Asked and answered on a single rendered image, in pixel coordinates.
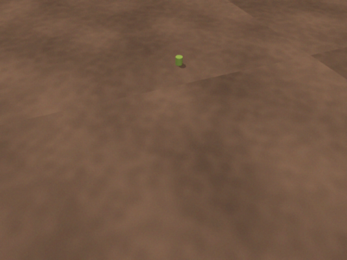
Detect can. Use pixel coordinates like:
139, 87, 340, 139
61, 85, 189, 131
175, 55, 183, 66

